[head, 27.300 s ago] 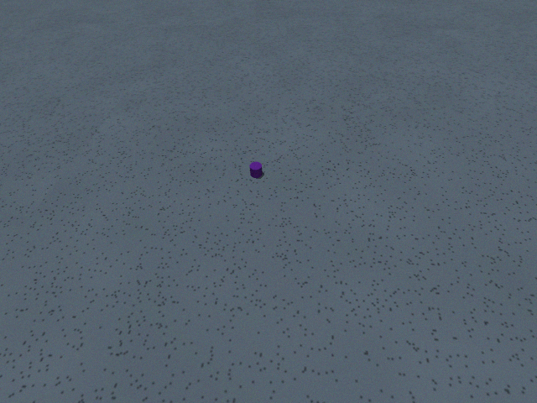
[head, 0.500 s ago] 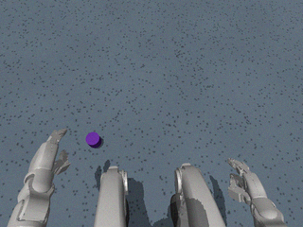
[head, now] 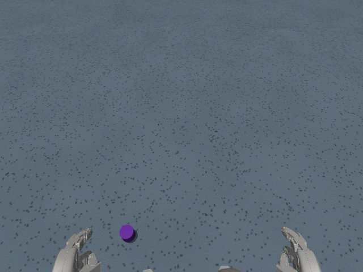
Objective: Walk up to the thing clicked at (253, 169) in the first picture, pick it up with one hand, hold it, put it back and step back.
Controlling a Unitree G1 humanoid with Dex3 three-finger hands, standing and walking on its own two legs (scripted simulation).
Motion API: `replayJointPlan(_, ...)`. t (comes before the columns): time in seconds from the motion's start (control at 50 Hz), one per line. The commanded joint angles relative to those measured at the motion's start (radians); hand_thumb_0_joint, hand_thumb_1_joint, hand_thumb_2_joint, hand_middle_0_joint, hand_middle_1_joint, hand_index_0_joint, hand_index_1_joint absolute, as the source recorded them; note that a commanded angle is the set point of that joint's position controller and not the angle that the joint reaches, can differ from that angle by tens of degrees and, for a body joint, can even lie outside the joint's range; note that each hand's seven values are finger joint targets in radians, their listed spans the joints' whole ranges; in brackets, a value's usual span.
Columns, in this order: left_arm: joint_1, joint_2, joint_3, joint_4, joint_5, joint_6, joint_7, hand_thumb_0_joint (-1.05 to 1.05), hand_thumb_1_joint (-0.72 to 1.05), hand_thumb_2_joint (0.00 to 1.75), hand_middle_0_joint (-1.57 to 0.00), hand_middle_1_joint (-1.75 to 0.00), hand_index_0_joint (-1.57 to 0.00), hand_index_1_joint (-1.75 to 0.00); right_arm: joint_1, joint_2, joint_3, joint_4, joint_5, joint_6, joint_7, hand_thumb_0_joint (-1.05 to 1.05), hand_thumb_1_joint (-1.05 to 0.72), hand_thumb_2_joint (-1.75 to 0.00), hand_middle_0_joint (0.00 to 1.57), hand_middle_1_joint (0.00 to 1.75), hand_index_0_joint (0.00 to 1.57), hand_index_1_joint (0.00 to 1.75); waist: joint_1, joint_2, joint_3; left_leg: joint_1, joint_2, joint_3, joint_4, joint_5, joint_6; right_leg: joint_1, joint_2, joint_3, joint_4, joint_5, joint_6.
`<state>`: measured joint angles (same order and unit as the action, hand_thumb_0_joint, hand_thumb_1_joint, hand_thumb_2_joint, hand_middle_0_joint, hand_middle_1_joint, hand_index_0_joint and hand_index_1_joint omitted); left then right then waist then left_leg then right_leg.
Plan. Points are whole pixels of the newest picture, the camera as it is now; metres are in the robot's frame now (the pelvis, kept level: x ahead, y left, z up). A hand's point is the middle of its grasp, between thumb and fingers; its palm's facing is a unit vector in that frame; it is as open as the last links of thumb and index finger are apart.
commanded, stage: home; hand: left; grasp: from above
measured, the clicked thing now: (127, 233) +0.43 +0.24 -0.66
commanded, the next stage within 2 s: none
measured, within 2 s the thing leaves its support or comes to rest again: neither
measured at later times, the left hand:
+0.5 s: hand out of the picture +0.16 +0.18 -0.03, palm faces +0.07 -0.98 -0.19, open 7.4 cm
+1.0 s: hand out of the picture +0.17 +0.18 -0.02, palm faces +0.06 -0.98 -0.19, open 7.4 cm
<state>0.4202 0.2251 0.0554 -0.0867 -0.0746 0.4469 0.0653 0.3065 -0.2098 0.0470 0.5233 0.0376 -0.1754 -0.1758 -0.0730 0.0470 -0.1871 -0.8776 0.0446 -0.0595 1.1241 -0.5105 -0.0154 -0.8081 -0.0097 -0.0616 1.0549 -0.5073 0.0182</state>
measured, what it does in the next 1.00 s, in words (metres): stands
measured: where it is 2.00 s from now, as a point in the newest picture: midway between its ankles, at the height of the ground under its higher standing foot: outside the picture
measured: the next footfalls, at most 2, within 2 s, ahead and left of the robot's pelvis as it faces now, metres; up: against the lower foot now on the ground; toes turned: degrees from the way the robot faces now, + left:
none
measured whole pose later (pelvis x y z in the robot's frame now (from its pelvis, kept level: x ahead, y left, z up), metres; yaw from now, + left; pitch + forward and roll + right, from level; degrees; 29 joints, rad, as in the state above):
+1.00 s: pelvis +0.01 +0.00 +0.02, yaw +1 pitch +9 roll -3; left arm 0.50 0.22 0.03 -0.13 -0.05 0.45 0.02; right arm 0.30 -0.22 0.03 0.55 0.01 -0.25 -0.18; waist -0.04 0.04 -0.16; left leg -0.69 0.04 -0.05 1.01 -0.48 -0.01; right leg -0.63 -0.02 -0.05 0.94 -0.48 0.02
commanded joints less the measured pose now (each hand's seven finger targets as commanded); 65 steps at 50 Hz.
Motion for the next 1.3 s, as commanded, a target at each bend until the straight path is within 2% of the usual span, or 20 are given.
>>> replayJointPlan(0.0, 0.061, 0.085, 0.041, -0.22, 0.007, -0.029, -0.003, 0.0, 0.9, 0.9, -0.2, -0.3, -0.2, -0.3, -0.051, -0.112, -0.05, -0.153, -0.015, -0.075, -0.024, 0.0, -0.9, -0.9, 0.2, 0.3, 0.2, 0.3, 0.019, 0.029, -0.121, 0.242, -0.035, 0.01, -0.224, 0.282, 0.024, 0.162, 0.038, -0.01, -0.214, 0.265, -0.025)
replayJointPlan(0.08, 0.093, 0.081, 0.038, -0.239, 0.011, -0.022, -0.021, 0.0, 0.9, 0.9, -0.2, -0.3, -0.2, -0.3, -0.059, -0.119, -0.056, -0.166, -0.02, -0.089, -0.025, 0.0, -0.9, -0.9, 0.2, 0.3, 0.2, 0.3, 0.024, -0.009, -0.055, 0.251, -0.039, 0.014, -0.262, 0.243, 0.029, 0.175, 0.039, -0.018, -0.253, 0.226, -0.02)
replayJointPlan(0.12, 0.091, 0.09, 0.04, -0.252, 0.015, -0.022, -0.028, 0.0, 0.9, 0.9, -0.2, -0.3, -0.2, -0.3, -0.059, -0.125, -0.063, -0.169, -0.023, -0.097, -0.025, 0.0, -0.9, -0.9, 0.2, 0.3, 0.2, 0.3, 0.021, 0.001, -0.055, 0.265, -0.04, 0.016, -0.267, 0.259, 0.028, 0.183, 0.037, -0.018, -0.259, 0.236, -0.019)
replayJointPlan(0.18, 0.052, 0.089, 0.033, -0.232, 0.016, -0.026, -0.039, 0.0, 0.9, 0.9, -0.2, -0.3, -0.2, -0.3, -0.066, -0.13, -0.062, -0.163, -0.026, -0.106, -0.025, 0.0, -0.9, -0.9, 0.2, 0.3, 0.2, 0.3, 0.012, -0.025, -0.011, 0.257, -0.042, 0.022, -0.271, 0.215, 0.032, 0.167, 0.033, -0.015, -0.275, 0.203, -0.013)
replayJointPlan(0.26, 0.042, 0.095, 0.042, -0.239, 0.022, -0.037, -0.045, 0.0, 0.9, 0.9, -0.2, -0.3, -0.2, -0.3, -0.073, -0.132, -0.065, -0.158, -0.03, -0.119, -0.022, 0.0, -0.9, -0.9, 0.2, 0.3, 0.2, 0.3, 0.026, -0.006, -0.026, 0.274, -0.045, 0.026, -0.274, 0.219, 0.029, 0.184, 0.027, -0.01, -0.272, 0.204, -0.015)
replayJointPlan(0.32, 0.046, 0.091, 0.035, -0.24, 0.026, -0.041, -0.049, 0.0, 0.9, 0.9, -0.2, -0.3, -0.2, -0.3, -0.071, -0.136, -0.068, -0.151, -0.035, -0.128, -0.02, 0.0, -0.9, -0.9, 0.2, 0.3, 0.2, 0.3, 0.019, 0.014, -0.06, 0.303, -0.04, 0.018, -0.273, 0.263, 0.023, 0.191, 0.033, -0.015, -0.25, 0.24, -0.018)
replayJointPlan(0.44, 0.043, 0.099, 0.044, -0.231, 0.025, -0.048, -0.044, 0.0, 0.9, 0.9, -0.2, -0.3, -0.2, -0.3, -0.092, -0.131, -0.06, -0.146, -0.037, -0.133, -0.02, 0.0, -0.9, -0.9, 0.2, 0.3, 0.2, 0.3, 0.032, -0.003, -0.032, 0.272, -0.049, 0.024, -0.276, 0.195, 0.03, 0.196, 0.026, -0.006, -0.279, 0.192, -0.011)
replayJointPlan(0.62, 0.052, 0.099, 0.04, -0.224, 0.026, -0.048, -0.041, 0.0, 0.9, 0.9, -0.2, -0.3, -0.2, -0.3, -0.093, -0.13, -0.061, -0.138, -0.035, -0.134, -0.025, 0.0, -0.9, -0.9, 0.2, 0.3, 0.2, 0.3, 0.029, -0.021, -0.043, 0.283, -0.046, 0.028, -0.268, 0.219, 0.032, 0.202, 0.026, -0.003, -0.28, 0.214, -0.009)
replayJointPlan(0.66, 0.062, 0.099, 0.042, -0.233, 0.026, -0.048, -0.04, 0.0, 0.9, 0.9, -0.2, -0.3, -0.2, -0.3, -0.088, -0.129, -0.062, -0.135, -0.034, -0.134, -0.026, 0.0, -0.9, -0.9, 0.2, 0.3, 0.2, 0.3, 0.042, -0.01, -0.05, 0.284, -0.044, 0.026, -0.272, 0.23, 0.029, 0.21, 0.027, -0.006, -0.272, 0.221, -0.013)
replayJointPlan(0.68, 0.057, 0.097, 0.042, -0.235, 0.024, -0.053, -0.041, 0.0, 0.9, 0.9, -0.2, -0.3, -0.2, -0.3, -0.084, -0.135, -0.066, -0.133, -0.036, -0.136, -0.024, 0.0, -0.9, -0.9, 0.2, 0.3, 0.2, 0.3, 0.031, -0.005, -0.068, 0.297, -0.042, 0.022, -0.274, 0.239, 0.028, 0.214, 0.03, -0.008, -0.265, 0.225, -0.015)
replayJointPlan(0.7, 0.067, 0.097, 0.041, -0.225, 0.025, -0.051, -0.041, 0.0, 0.9, 0.9, -0.2, -0.3, -0.2, -0.3, -0.087, -0.132, -0.064, -0.133, -0.036, -0.135, -0.025, 0.0, -0.9, -0.9, 0.2, 0.3, 0.2, 0.3, 0.039, -0.005, -0.06, 0.294, -0.04, 0.02, -0.273, 0.252, 0.027, 0.21, 0.032, -0.011, -0.262, 0.235, -0.014)
replayJointPlan(0.8, 0.05, 0.097, 0.034, -0.23, 0.026, -0.053, -0.042, 0.0, 0.9, 0.9, -0.2, -0.3, -0.2, -0.3, -0.087, -0.134, -0.065, -0.135, -0.034, -0.134, -0.024, 0.0, -0.9, -0.9, 0.2, 0.3, 0.2, 0.3, 0.03, -0.006, -0.046, 0.288, -0.039, 0.022, -0.281, 0.226, 0.028, 0.204, 0.032, -0.009, -0.268, 0.213, -0.015)
replayJointPlan(0.82, 0.061, 0.096, 0.041, -0.222, 0.025, -0.05, -0.041, 0.0, 0.9, 0.9, -0.2, -0.3, -0.2, -0.3, -0.084, -0.131, -0.065, -0.133, -0.035, -0.134, -0.024, 0.0, -0.9, -0.9, 0.2, 0.3, 0.2, 0.3, 0.039, -0.011, -0.047, 0.287, -0.04, 0.022, -0.276, 0.238, 0.027, 0.212, 0.03, -0.009, -0.269, 0.221, -0.015)
replayJointPlan(0.88, 0.054, 0.097, 0.033, -0.226, 0.028, -0.05, -0.041, 0.0, 0.9, 0.9, -0.2, -0.3, -0.2, -0.3, -0.085, -0.134, -0.065, -0.136, -0.034, -0.133, -0.023, 0.0, -0.9, -0.9, 0.2, 0.3, 0.2, 0.3, 0.036, -0.002, -0.032, 0.284, -0.039, 0.022, -0.288, 0.21, 0.026, 0.201, 0.03, -0.009, -0.27, 0.197, -0.016)
replayJointPlan(0.96, 0.059, 0.097, 0.035, -0.225, 0.027, -0.047, -0.043, 0.0, 0.9, 0.9, -0.2, -0.3, -0.2, -0.3, -0.081, -0.134, -0.069, -0.136, -0.035, -0.133, -0.022, 0.0, -0.9, -0.9, 0.2, 0.3, 0.2, 0.3, 0.034, -0.001, -0.058, 0.297, -0.039, 0.023, -0.277, 0.246, 0.026, 0.213, 0.03, -0.007, -0.266, 0.228, -0.015)
replayJointPlan(1.02, 0.043, 0.102, 0.038, -0.225, 0.029, -0.046, -0.042, 0.0, 0.9, 0.9, -0.2, -0.3, -0.2, -0.3, -0.091, -0.134, -0.065, -0.137, -0.034, -0.132, -0.022, 0.0, -0.9, -0.9, 0.2, 0.3, 0.2, 0.3, 0.034, 0.004, -0.019, 0.28, -0.036, 0.017, -0.291, 0.208, 0.026, 0.193, 0.032, -0.013, -0.269, 0.193, -0.016)
replayJointPlan(1.08, 0.044, 0.096, 0.029, -0.238, 0.026, -0.047, -0.043, 0.0, 0.9, 0.9, -0.2, -0.3, -0.2, -0.3, -0.09, -0.131, -0.065, -0.138, -0.033, -0.131, -0.022, 0.0, -0.9, -0.9, 0.2, 0.3, 0.2, 0.3, 0.033, -0.002, -0.032, 0.288, -0.037, 0.02, -0.285, 0.212, 0.027, 0.2, 0.03, -0.009, -0.274, 0.195, -0.015)
replayJointPlan(1.2, 0.051, 0.108, 0.04, -0.235, 0.026, -0.049, -0.042, 0.0, 0.9, 0.9, -0.2, -0.3, -0.2, -0.3, -0.081, -0.14, -0.07, -0.129, -0.035, -0.134, -0.021, 0.0, -0.9, -0.9, 0.2, 0.3, 0.2, 0.3, 0.039, 0.016, -0.042, 0.291, -0.032, 0.01, -0.293, 0.215, 0.022, 0.197, 0.033, -0.012, -0.256, 0.192, -0.019)
replayJointPlan(1.22, 0.051, 0.093, 0.025, -0.228, 0.026, -0.05, -0.043, 0.0, 0.9, 0.9, -0.2, -0.3, -0.2, -0.3, -0.09, -0.133, -0.065, -0.139, -0.035, -0.134, -0.021, 0.0, -0.9, -0.9, 0.2, 0.3, 0.2, 0.3, 0.033, 0.007, -0.035, 0.286, -0.034, 0.016, -0.286, 0.218, 0.024, 0.194, 0.033, -0.01, -0.263, 0.196, -0.017)
replayJointPlan(1.28, 0.05, 0.099, 0.035, -0.229, 0.022, -0.049, -0.043, 0.0, 0.9, 0.9, -0.2, -0.3, -0.2, -0.3, -0.084, -0.132, -0.065, -0.137, -0.035, -0.132, -0.023, 0.0, -0.9, -0.9, 0.2, 0.3, 0.2, 0.3, 0.031, -0.011, -0.048, 0.281, -0.039, 0.02, -0.274, 0.222, 0.028, 0.205, 0.028, -0.005, -0.271, 0.206, -0.014)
